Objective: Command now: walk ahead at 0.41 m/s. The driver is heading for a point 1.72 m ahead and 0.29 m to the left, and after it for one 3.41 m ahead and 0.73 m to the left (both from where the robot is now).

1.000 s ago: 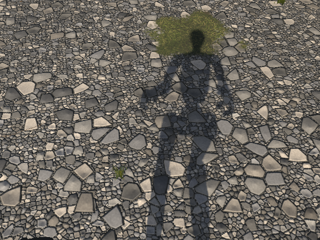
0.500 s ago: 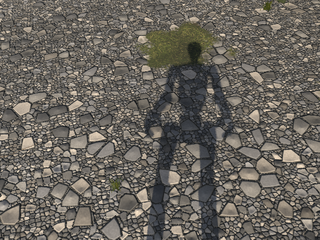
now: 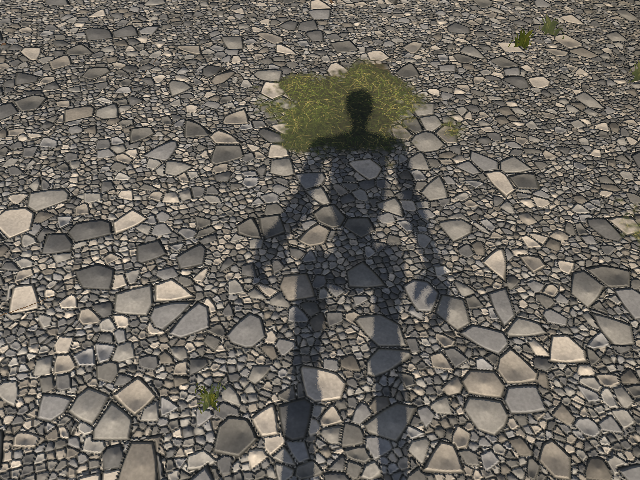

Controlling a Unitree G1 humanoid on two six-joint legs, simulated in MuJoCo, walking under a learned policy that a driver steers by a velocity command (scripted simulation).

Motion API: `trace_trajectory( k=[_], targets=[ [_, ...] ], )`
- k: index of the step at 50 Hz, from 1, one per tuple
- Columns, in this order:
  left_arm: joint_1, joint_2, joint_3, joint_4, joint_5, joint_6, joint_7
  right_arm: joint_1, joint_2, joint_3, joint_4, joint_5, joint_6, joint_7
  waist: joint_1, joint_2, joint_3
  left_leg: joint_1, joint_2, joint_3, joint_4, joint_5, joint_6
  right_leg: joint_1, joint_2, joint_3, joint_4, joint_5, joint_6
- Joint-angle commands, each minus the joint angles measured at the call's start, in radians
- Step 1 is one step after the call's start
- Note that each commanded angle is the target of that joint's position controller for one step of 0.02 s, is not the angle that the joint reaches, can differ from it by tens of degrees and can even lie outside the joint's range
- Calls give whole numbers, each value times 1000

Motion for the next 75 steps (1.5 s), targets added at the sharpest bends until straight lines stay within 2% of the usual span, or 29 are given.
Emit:
trace_trajectory(
  k=[1,4,7,9,11,19,21,22,23,24,25,26,28,30,33,36,41,43,45,46,47,48,49,52,60,69,72,74,75],
  targets=[
    [-103,50,12,-85,21,-27,-15,29,-124,-18,-51,-5,-4,-9,-7,112,102,165,266,-293,-244,288,137,-324,-86,11,-19,147,18],
    [-141,41,10,-84,19,-26,-27,91,-148,-23,-40,-28,6,-28,-12,68,58,186,260,-204,-204,485,144,-342,-79,-4,-19,297,55],
    [-280,59,19,-123,-2,-43,-37,161,-128,-16,-18,-15,-6,-53,-40,140,137,248,256,-210,-215,316,118,-488,-89,30,-161,417,56],
    [-364,46,14,-146,17,-60,-53,144,-132,-16,-26,-6,-4,-78,-44,116,200,127,206,-139,-234,226,99,-382,-59,-13,-364,588,62],
    [-396,4,1,-158,33,-70,-79,164,-119,-11,-18,-5,-4,-80,-58,111,200,45,212,-116,-195,174,96,-265,-49,-18,-403,734,42],
    [-474,1,-20,-160,19,-84,-127,193,-114,-26,-18,7,46,-76,-90,72,201,214,209,-105,185,271,36,-202,-55,-21,-639,719,11],
    [-286,45,1,-86,34,-94,-108,183,-150,-37,-22,6,50,-63,-21,85,84,231,180,-126,440,494,34,29,-42,-28,-676,727,0],
    [-97,89,20,-17,27,-92,-96,148,-161,-40,-19,1,49,-52,74,85,-2,154,161,-126,664,554,30,257,-51,-41,-683,761,-9],
    [110,119,34,44,29,-85,-82,98,-139,-39,-14,-2,32,-34,205,-15,-95,-58,67,-83,1026,362,-24,586,-121,-11,-721,899,-53],
    [200,165,14,97,64,-78,-83,202,-11,-18,-24,-17,16,-19,126,-269,-211,-559,-24,-154,1472,-601,-50,1055,-244,60,-280,1382,-84],
    [284,184,30,102,61,-65,-74,296,-74,-9,-26,51,-23,-7,156,-346,-428,-697,-41,-331,1545,-534,-63,1238,-371,267,-169,1485,-234],
    [290,180,45,100,50,-44,-69,166,-122,-17,-78,67,-34,-1,201,-178,-454,-805,17,-300,1367,-443,-74,1210,-387,367,-359,991,-297],
    [70,148,28,53,41,-48,-42,-10,-145,-25,-122,56,-31,-40,111,63,-293,-759,119,-188,1213,-144,-60,780,-408,505,-641,349,-284],
    [-116,128,11,45,40,-69,-39,-7,-104,-33,-126,5,17,-62,-24,69,-79,-555,183,-161,1038,-40,-100,300,-369,425,-727,503,-273],
    [-105,85,-5,80,36,-81,-28,-104,-61,-29,-179,-11,23,-52,-21,-53,39,-478,218,-147,711,51,-117,123,-245,197,-788,643,-207],
    [-42,100,-1,114,19,-70,4,-246,-27,-16,-220,-18,7,-30,21,-51,22,-386,159,-79,383,289,-89,183,-142,40,-799,650,-148],
    [81,131,9,176,-4,-41,3,-429,-49,-21,-280,-5,10,1,85,-1,81,-443,104,-46,187,340,-29,404,-195,51,-775,492,-113],
    [87,150,16,185,2,-30,2,-436,-73,-31,-295,-3,11,9,70,-8,84,-420,91,-40,165,261,0,457,-220,59,-728,518,-100],
    [45,152,14,175,10,-20,0,-259,-129,-62,-248,-9,10,8,-33,-4,-10,-160,37,8,135,242,43,428,-171,14,-527,723,-65],
    [40,124,0,157,23,-18,2,-80,-194,-88,-205,-13,11,1,-100,58,-124,106,118,-93,151,317,92,290,-109,-32,-273,610,-29],
    [176,9,-38,155,27,-38,-9,23,-298,-111,-187,-21,14,3,-67,281,-286,463,382,-560,61,130,267,-68,57,-78,144,108,41],
    [145,64,-27,168,16,-58,-22,44,-220,-91,-181,-9,15,9,-81,273,-326,498,416,-795,-87,-43,277,-205,66,61,245,-275,31],
    [46,144,-5,135,-11,-68,-25,-59,-182,-75,-196,-7,11,7,-61,218,-146,357,391,-674,-116,-112,222,-286,13,60,281,-222,17],
    [-34,115,3,126,15,-51,-6,-237,-116,-55,-224,-23,-3,13,35,108,24,-12,283,-385,-200,125,154,-152,-104,41,107,-22,16],
    [-173,55,2,82,34,-29,-1,-118,-154,-63,-136,-14,-12,-15,26,94,49,5,244,-199,-293,257,149,-225,-110,25,-218,304,73],
    [-401,41,-20,-2,15,-54,-38,9,-174,-67,-33,1,12,-29,-44,114,126,148,282,-138,-235,283,124,-196,-57,-21,-510,332,62],
    [-343,80,-9,3,12,-68,-51,-14,-192,-75,-26,4,26,-35,5,142,90,202,306,-141,-145,479,98,-80,-28,-47,-549,224,21],
    [-87,152,31,84,17,-69,-43,-46,-173,-65,-39,0,36,-37,127,126,-69,121,225,-72,139,719,52,291,9,-77,-566,239,-33],
    [106,234,52,122,30,-67,-33,-36,-136,-46,-68,-21,35,-40,183,-9,-231,-92,159,-22,468,437,12,604,-193,157,-537,263,-106]
  ],
)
